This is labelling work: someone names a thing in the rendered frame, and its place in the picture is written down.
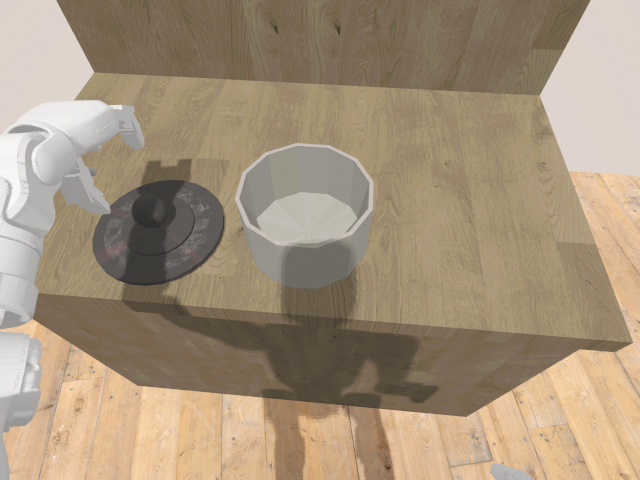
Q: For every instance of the pot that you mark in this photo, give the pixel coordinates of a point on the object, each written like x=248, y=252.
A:
x=306, y=211

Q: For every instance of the left robot upper arm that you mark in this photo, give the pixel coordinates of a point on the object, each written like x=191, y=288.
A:
x=20, y=375

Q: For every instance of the lid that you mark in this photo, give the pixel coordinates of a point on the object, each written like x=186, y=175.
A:
x=137, y=255

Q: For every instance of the robot left hand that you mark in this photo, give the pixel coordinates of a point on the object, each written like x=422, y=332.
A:
x=88, y=124

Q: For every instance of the robot left forearm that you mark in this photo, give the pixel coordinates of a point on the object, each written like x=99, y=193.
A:
x=34, y=158

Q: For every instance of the table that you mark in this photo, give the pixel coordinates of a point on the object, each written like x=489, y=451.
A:
x=480, y=270

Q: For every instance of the knob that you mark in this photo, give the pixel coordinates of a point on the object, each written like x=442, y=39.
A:
x=149, y=211

